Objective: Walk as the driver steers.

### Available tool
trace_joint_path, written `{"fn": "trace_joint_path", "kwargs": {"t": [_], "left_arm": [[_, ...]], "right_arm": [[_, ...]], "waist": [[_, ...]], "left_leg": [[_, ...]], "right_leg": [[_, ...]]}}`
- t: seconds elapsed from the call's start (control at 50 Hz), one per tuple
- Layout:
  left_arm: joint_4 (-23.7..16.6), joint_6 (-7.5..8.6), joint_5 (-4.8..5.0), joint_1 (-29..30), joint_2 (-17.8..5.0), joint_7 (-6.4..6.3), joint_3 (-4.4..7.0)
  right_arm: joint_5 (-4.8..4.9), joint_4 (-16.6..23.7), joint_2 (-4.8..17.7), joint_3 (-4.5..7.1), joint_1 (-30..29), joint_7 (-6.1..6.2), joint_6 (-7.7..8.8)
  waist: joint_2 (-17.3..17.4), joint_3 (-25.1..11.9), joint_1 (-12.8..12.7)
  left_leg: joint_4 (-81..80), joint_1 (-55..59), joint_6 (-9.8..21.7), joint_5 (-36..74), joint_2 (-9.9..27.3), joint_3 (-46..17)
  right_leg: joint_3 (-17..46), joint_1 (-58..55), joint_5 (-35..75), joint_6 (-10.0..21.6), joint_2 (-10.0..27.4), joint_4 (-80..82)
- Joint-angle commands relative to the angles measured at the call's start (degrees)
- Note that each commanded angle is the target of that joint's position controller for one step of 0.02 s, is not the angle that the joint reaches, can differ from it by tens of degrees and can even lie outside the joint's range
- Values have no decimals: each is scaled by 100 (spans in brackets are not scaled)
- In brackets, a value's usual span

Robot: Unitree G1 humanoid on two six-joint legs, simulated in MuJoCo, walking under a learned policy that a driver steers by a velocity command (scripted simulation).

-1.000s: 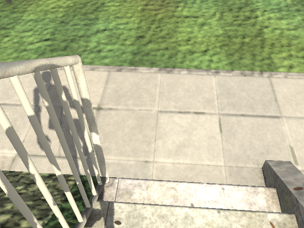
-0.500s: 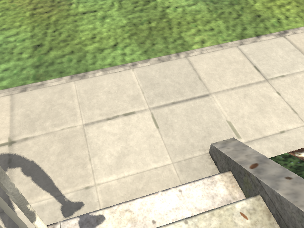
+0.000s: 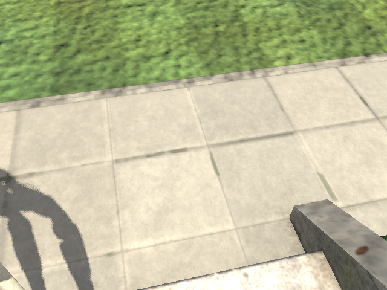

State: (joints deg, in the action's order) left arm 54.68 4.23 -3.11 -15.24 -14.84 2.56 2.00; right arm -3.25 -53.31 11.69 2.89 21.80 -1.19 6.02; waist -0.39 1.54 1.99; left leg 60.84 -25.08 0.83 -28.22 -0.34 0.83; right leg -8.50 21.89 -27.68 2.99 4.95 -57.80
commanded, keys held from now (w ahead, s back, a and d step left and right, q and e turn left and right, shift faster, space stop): w+q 0.34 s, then w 0.66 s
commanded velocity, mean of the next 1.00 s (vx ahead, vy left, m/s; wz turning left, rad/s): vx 0.42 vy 0.00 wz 0.28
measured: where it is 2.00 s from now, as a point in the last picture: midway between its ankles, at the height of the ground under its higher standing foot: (146, 235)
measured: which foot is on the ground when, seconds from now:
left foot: down 0.00-0.42, up 0.44-1.00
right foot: down 0.00-0.00, up 0.02-0.40, down 0.42-1.00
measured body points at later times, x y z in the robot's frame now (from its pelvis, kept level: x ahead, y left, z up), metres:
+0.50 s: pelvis +0.17 -0.06 -0.13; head +0.18 -0.06 +0.32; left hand +0.24 +0.18 -0.26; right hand +0.07 -0.29 -0.27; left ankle +0.03 +0.09 -0.61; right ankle +0.21 -0.15 -0.87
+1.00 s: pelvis +0.40 +0.03 -0.24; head +0.41 +0.04 +0.21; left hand +0.14 +0.08 -0.36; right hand +0.69 -0.04 -0.33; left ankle +0.51 +0.20 -0.97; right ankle +0.21 -0.15 -0.86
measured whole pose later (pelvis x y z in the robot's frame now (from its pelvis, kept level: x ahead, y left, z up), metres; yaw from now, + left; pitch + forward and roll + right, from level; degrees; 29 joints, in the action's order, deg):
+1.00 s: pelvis +0.40 +0.03 -0.24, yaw +17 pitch +1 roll -5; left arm 67.4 5.8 -4.7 -42.1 -4.5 -1.2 -3.0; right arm -6.4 -47.9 10.7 -2.8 -2.6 -6.2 2.6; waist 3.9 -1.7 -11.8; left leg 21.6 -26.6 2.8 18.9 7.1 -0.3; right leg -6.6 1.8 -52.1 -0.4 -1.9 -54.2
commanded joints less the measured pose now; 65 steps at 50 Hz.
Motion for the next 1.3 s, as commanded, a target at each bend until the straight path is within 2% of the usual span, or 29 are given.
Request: {"fn": "trace_joint_path", "kwargs": {"t": [0.02,0.04,0.06,0.1,0.14,0.18,0.2,0.28,0.3,0.34,0.38,0.42,0.46,0.5,0.56,0.64,0.72,0.78,0.98,1.02,1.04,1.06,1.08,1.1,1.14,1.18,1.2,1.24,1.3], "left_arm": [[-1413,101,21,1245,-910,-130,405],[-1463,103,150,1151,-38,-64,117],[-1680,134,253,1283,-53,68,99],[-1282,-53,-119,1107,117,17,-24],[-942,-245,-422,384,94,-43,-135],[-1042,-249,-333,163,154,-62,-182],[-886,-200,-495,442,38,78,-224],[-1380,-52,-242,2398,130,226,-244],[-1414,-61,-197,2570,320,282,-438],[-1605,-120,4,2717,29,174,-315],[-901,-68,-75,681,-48,147,-232],[50,19,-321,-1872,-901,143,204],[14,1,-453,-2037,-1149,306,246],[-37,-102,-198,-1457,-718,416,191],[89,198,-361,-1134,690,112,-217],[659,448,-241,-1698,453,-141,-338],[1082,504,-273,-2582,430,-356,-458],[1053,379,-379,-2554,490,-220,-602],[1267,108,-106,-3043,277,-376,-329],[1299,-41,-127,-2851,108,-298,-287],[1349,-138,-266,-2865,147,-74,-312],[1305,-152,-329,-2817,416,208,-341],[1101,-130,-194,-3237,541,426,-286],[570,-37,-100,-1940,2,488,-130],[237,106,-13,-1050,-210,333,-18],[3,219,-331,-781,554,117,-149],[-48,170,-407,-579,627,88,-153],[-15,34,-391,-657,550,209,-96],[-298,93,-335,-88,641,160,-257]], "right_arm": [[12,318,1349,225,1004,435,177],[74,-235,1218,190,2201,256,316],[-16,-241,798,63,2374,96,386],[127,-419,391,-39,1596,-37,180],[-135,-310,223,-184,691,-156,11],[-80,-38,150,-284,93,-90,68],[-122,-387,-290,-441,769,65,154],[-98,-1291,-54,-373,2882,233,202],[-131,-546,-210,-400,1619,287,141],[-144,-471,610,-255,1148,82,84],[-52,-575,954,-230,1291,-165,-153],[-266,-705,776,-198,1330,-543,-282],[146,-917,-356,-317,2586,-664,-92],[38,-234,56,-250,1338,-311,-187],[-38,18,-456,-519,761,-33,-133],[-182,125,-180,-488,64,-415,-291],[-334,375,81,-515,-1036,-431,-148],[-280,404,79,-549,-1365,-444,-204],[-355,1066,160,-474,-3465,-500,-278],[-253,297,366,-349,-2066,-406,-155],[-266,-253,778,-70,-88,-294,-28],[-310,-838,1145,122,2261,-262,-44],[-104,-829,1676,253,2281,-341,-123],[-366,-874,1602,311,2229,-263,-192],[-139,-668,973,144,947,-336,-255],[-168,-168,-305,-300,-585,-230,7],[-75,-170,-94,-246,-653,-186,134],[86,-305,56,-269,-312,-138,262],[-147,-166,-281,-393,-335,66,376]], "waist": [[1632,-529,461],[1096,-520,622],[1203,-143,811],[371,-53,325],[260,-49,-221],[254,-163,-628],[259,-21,27],[874,171,1166],[46,326,1161],[458,493,946],[525,592,4],[-323,-356,-852],[-982,-1502,-238],[-617,-182,-509],[302,844,98],[-683,404,-195],[-118,344,-541],[-403,668,-360],[-259,882,-1348],[254,442,-842],[559,-80,61],[1677,-1372,884],[1773,-2914,385],[1005,-2093,705],[-50,-686,353],[-310,566,-633],[204,863,-654],[398,784,-668],[-116,209,-334]], "left_leg": [[-2954,1601,2430,5288,1122,-2961],[-2817,2614,2491,5985,1444,-3179],[-2391,2413,2544,4336,1839,-4809],[-2170,1683,2004,2827,1392,-4167],[-1833,-563,1679,1612,698,-3028],[-1753,-2147,1489,1232,195,-2145],[-953,-1122,1295,-277,223,-2097],[-533,893,1649,-413,528,-3710],[-823,-680,1282,-1781,69,-2957],[-1054,-1606,1235,-1896,-126,-2349],[-195,-1825,1195,-2213,-136,-2915],[2645,-2106,593,-929,-541,-2425],[5893,-4208,533,-1326,-734,-1271],[6005,-5495,253,-245,-196,-1244],[3120,-4853,569,2735,865,-1377],[1118,-3055,428,4586,656,-318],[-823,-5050,210,5695,877,-951],[-1197,-1972,212,6726,632,-407],[-4183,-725,224,4065,665,12],[-5278,1419,371,5736,840,-60],[-5103,3897,522,6450,656,571],[-3713,7000,1384,8171,1358,-23],[-1749,8396,2034,9941,2134,-597],[-2064,7848,1948,8969,2201,-818],[-3428,4721,1887,4536,2255,-998],[-3939,1184,1478,3260,1786,-682],[-4213,450,1514,2652,1550,-632],[-4498,-484,1755,2498,1471,-719],[-3115,-221,1186,1604,776,-47]], "right_leg": [[182,2267,-1688,34,-943,-2961],[924,3392,-2027,90,-924,-3157],[1870,4602,-1595,-89,-723,-2175],[1565,4299,-362,-363,-415,-1414],[1133,2591,1327,-330,-362,-1811],[452,887,1839,-404,-507,-1976],[1304,1948,3644,-467,-41,-889],[1142,3931,2416,-201,-336,538],[1229,1822,4778,-173,-117,3363],[594,131,3906,-535,-506,3391],[556,-2187,3933,-390,-246,4664],[799,-4216,4108,142,334,3910],[1537,-5503,6741,1017,1517,1930],[3698,-3494,938,1774,2291,3622],[2479,-1067,1135,1215,1496,3940],[1754,624,1423,1287,756,4046],[2387,-1952,2071,1322,1119,2979],[1660,528,960,1200,717,3175],[2016,-1650,2357,857,657,1605],[1548,-1108,1907,379,219,0],[1163,100,2277,173,-33,-1321],[760,1955,-317,-322,-515,-4028],[766,2665,-2057,-365,-487,-5957],[704,3875,-2019,-294,-457,-6308],[823,3984,-872,32,-22,-5569],[1618,2466,1420,599,628,-2287],[1362,2131,1546,711,504,-1966],[1248,1286,2788,638,342,-811],[1563,850,5945,274,475,1842]]}}
Keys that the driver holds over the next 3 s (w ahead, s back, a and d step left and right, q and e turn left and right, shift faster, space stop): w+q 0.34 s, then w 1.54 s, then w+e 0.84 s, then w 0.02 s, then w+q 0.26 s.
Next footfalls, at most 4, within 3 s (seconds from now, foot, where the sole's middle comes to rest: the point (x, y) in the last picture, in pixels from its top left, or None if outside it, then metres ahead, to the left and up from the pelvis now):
0.42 right None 0.24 -0.14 -0.90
1.04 left None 0.52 0.20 -1.09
1.52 right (173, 241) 0.95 0.09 -1.27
1.94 left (116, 220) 1.08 0.39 -1.27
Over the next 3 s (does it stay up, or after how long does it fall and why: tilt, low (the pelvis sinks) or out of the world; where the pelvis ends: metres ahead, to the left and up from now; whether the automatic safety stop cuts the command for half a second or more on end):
stays up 1.55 0.30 -0.51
